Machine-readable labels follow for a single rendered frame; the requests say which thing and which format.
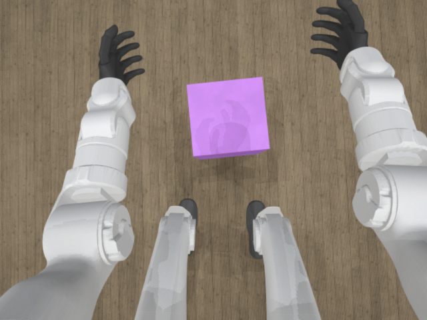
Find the robot right hand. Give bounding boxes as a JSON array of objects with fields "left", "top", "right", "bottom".
[{"left": 310, "top": 0, "right": 368, "bottom": 70}]

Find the robot right forearm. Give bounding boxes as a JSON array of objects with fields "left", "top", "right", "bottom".
[{"left": 340, "top": 47, "right": 427, "bottom": 172}]

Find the robot left hand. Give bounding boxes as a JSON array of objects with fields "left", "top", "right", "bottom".
[{"left": 98, "top": 25, "right": 145, "bottom": 86}]

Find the robot right shin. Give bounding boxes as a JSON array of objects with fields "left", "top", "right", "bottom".
[{"left": 257, "top": 207, "right": 292, "bottom": 252}]

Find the left robot foot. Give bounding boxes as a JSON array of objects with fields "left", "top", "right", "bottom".
[{"left": 179, "top": 199, "right": 197, "bottom": 256}]

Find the robot right upper arm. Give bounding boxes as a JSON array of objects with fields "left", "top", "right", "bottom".
[{"left": 352, "top": 165, "right": 427, "bottom": 320}]

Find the carton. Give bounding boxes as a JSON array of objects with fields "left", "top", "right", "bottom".
[{"left": 187, "top": 77, "right": 270, "bottom": 160}]

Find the robot left forearm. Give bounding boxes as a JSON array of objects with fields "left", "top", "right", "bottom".
[{"left": 43, "top": 77, "right": 136, "bottom": 258}]

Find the robot left upper arm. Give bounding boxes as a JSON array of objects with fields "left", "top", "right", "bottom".
[{"left": 0, "top": 200, "right": 134, "bottom": 320}]

